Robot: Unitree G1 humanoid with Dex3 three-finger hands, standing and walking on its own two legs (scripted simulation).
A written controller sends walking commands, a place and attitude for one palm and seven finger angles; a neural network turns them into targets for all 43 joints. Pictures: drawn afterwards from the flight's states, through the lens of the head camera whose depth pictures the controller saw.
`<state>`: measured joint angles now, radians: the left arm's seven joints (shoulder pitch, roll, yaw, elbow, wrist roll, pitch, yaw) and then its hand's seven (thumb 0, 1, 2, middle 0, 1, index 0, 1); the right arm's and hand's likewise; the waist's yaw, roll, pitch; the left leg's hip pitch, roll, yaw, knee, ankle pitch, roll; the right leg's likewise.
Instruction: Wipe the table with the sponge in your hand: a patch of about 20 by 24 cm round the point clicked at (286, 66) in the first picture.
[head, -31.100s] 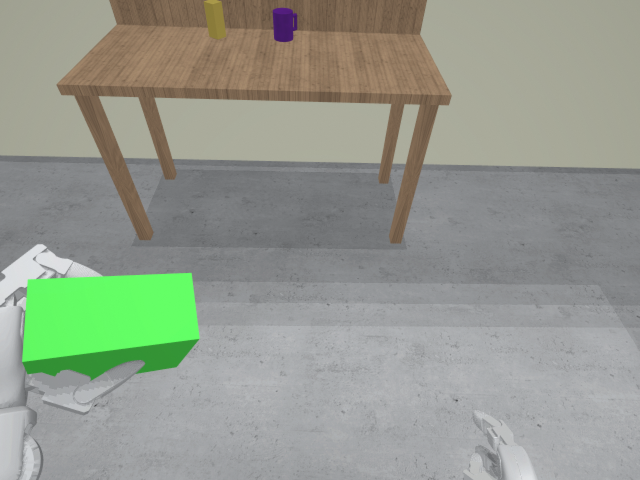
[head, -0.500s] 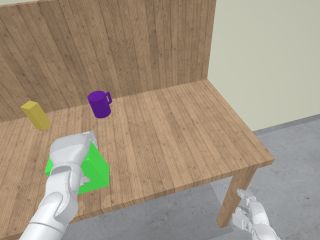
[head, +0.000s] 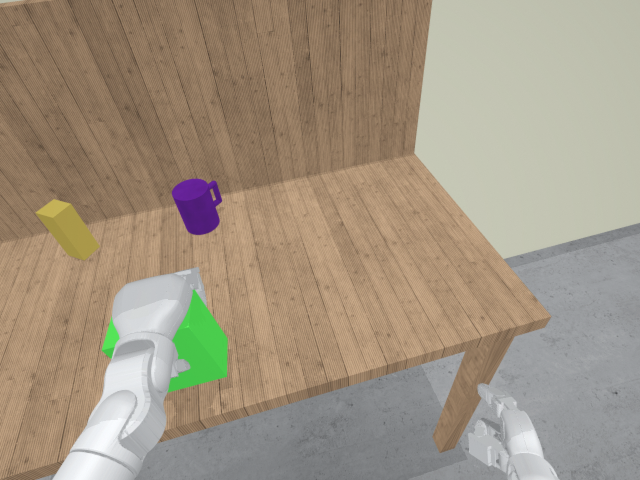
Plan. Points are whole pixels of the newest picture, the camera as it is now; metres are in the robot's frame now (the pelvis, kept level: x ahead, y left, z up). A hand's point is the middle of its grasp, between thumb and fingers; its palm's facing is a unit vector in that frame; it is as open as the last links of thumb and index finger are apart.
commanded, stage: lower the sponge onto the table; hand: left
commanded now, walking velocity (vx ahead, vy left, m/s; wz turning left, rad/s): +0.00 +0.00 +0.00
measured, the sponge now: (179, 351) +0.26 +0.26 +0.00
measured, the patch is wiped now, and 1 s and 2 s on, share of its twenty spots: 0.00 0.05 0.30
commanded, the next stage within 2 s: wipe forward along the first lane in 0.68 s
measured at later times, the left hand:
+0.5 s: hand (161, 344) +0.25 +0.27 +0.03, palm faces -0.04 -0.07 -1.00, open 10.2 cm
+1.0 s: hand (166, 338) +0.27 +0.27 +0.02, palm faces -0.06 -0.04 -1.00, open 10.2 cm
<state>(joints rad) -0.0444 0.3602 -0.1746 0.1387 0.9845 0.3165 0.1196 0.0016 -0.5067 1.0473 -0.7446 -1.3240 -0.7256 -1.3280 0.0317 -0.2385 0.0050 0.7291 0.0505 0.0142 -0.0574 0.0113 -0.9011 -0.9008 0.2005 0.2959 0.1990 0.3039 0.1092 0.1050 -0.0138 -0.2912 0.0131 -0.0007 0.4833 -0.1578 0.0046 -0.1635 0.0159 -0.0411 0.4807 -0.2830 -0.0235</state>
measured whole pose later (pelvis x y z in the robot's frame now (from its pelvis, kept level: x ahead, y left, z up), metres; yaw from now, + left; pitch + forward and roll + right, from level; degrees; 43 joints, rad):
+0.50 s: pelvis +0.00 +0.00 +0.00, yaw +0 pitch -2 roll -1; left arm -0.01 0.37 -0.14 0.20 0.99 0.29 0.15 0.00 -0.51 1.05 -0.75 -1.32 -0.73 -1.33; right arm 0.05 -0.25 -0.01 0.73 0.06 0.02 -0.06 0.01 -0.90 -0.90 0.20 0.30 0.20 0.30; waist 0.11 0.10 -0.03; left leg -0.32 0.02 -0.01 0.52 -0.17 0.00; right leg -0.19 0.03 -0.05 0.51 -0.30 -0.03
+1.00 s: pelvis -0.01 -0.01 -0.01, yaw +1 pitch +0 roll -1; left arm -0.11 0.36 -0.15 0.35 1.01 0.29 0.16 -0.01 -0.52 1.05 -0.76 -1.32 -0.74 -1.32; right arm 0.08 -0.25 -0.01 0.74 0.07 0.04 -0.06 0.01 -0.90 -0.90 0.20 0.30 0.20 0.30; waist 0.09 0.11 -0.05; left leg -0.39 0.02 -0.02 0.57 -0.18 0.00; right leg -0.26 0.02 -0.06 0.57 -0.31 -0.03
